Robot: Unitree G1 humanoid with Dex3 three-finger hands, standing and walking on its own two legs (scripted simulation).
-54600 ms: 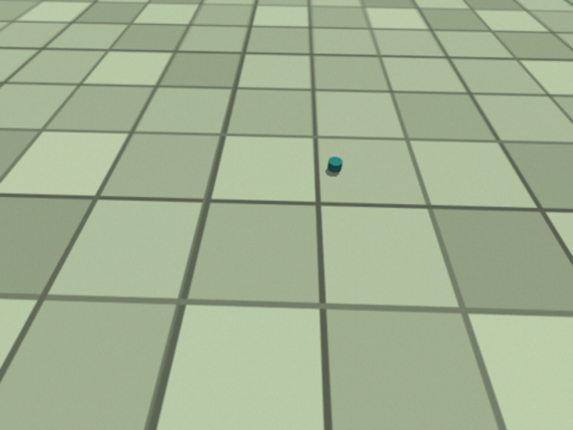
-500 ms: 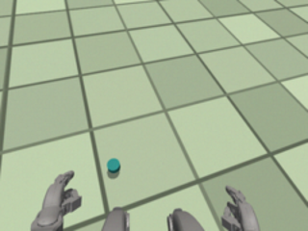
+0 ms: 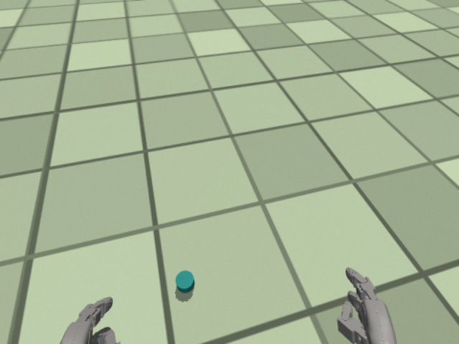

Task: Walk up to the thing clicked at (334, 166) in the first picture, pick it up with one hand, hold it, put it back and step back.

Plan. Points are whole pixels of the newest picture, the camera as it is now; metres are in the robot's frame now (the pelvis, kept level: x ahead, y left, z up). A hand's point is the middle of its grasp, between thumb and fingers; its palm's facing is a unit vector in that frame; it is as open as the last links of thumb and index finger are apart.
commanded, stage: home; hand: left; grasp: from above
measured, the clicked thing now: (185, 281) +0.50 +0.15 -0.69
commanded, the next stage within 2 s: stand in 1.76 s
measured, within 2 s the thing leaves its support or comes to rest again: neither
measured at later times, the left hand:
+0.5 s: hand out of the picture +0.15 +0.18 -0.05, palm faces +0.05 -0.98 -0.20, open 7.4 cm
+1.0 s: hand out of the picture +0.16 +0.18 -0.05, palm faces +0.04 -0.98 -0.20, open 7.4 cm
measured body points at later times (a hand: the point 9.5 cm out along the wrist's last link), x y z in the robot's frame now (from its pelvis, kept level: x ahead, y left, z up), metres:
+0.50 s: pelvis -0.01 +0.00 +0.00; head +0.01 +0.01 +0.45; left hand +0.15 +0.23 -0.03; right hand +0.14 -0.24 -0.07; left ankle +0.02 +0.12 -0.68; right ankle -0.02 -0.13 -0.68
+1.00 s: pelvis +0.00 +0.00 +0.00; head +0.01 +0.01 +0.45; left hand +0.15 +0.23 -0.03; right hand +0.16 -0.24 -0.06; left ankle +0.02 +0.12 -0.68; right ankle -0.02 -0.13 -0.68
